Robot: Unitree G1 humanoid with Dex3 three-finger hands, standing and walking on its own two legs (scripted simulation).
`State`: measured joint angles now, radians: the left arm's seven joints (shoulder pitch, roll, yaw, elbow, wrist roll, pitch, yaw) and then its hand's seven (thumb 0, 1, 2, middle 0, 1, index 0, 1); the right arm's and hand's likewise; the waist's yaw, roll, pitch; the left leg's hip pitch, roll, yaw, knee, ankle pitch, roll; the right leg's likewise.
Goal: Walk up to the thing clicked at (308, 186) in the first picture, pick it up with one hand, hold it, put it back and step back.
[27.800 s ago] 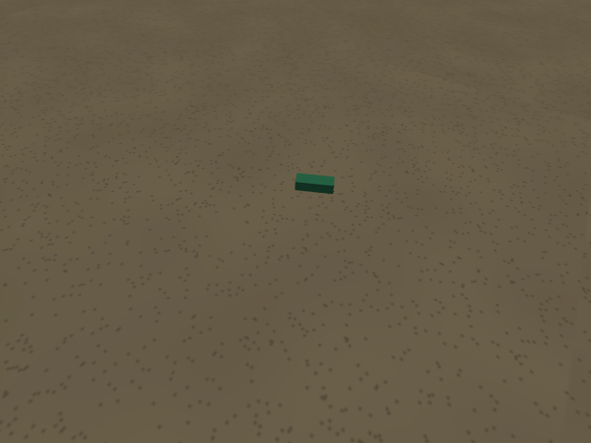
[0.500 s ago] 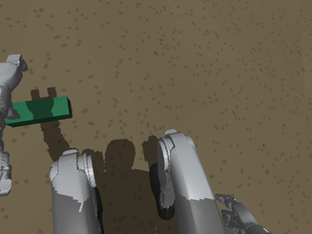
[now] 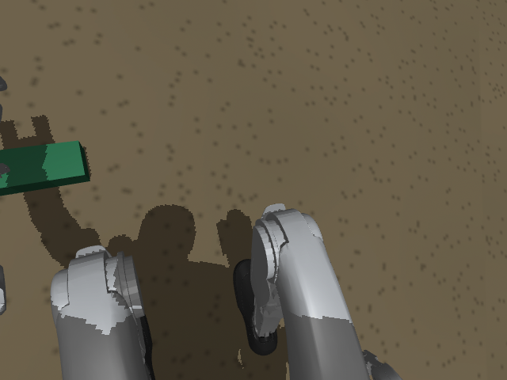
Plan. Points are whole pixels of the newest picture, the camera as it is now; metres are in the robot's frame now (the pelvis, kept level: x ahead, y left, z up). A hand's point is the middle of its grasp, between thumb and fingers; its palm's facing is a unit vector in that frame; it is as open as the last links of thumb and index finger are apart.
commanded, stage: home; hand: left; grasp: from above
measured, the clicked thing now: (27, 169) +0.49 +0.28 -0.30
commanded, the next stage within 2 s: none
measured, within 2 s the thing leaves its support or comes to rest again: neither
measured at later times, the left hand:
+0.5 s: hand out of the picture +0.33 +0.25 +0.06, palm faces -0.19 -0.75 -0.64, open 7.5 cm
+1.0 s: hand out of the picture +0.25 +0.21 +0.27, palm faces +0.18 -0.96 -0.23, open 7.4 cm
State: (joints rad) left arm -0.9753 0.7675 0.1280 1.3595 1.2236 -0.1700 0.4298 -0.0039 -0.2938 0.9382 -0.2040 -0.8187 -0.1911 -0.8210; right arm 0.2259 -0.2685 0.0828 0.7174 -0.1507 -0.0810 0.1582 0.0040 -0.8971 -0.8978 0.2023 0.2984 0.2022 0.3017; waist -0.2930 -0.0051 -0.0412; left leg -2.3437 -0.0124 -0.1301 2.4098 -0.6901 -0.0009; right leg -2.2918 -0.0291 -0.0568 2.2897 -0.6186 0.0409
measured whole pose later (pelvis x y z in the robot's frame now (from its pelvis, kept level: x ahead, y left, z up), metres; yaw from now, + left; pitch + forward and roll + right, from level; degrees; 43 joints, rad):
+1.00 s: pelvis +0.06 +0.00 +0.34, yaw +7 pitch +17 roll -3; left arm 0.26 0.24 0.06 0.07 -0.06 0.40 0.09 0.01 0.90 0.90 -0.21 -0.30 -0.21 -0.30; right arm 0.25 -0.21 0.06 0.54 0.03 -0.15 -0.15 0.01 -0.90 -0.90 0.20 0.30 0.20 0.30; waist -0.07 0.03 -0.18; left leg -0.99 0.03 -0.07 1.23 -0.54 -0.02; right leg -0.97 -0.02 -0.06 1.16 -0.49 0.01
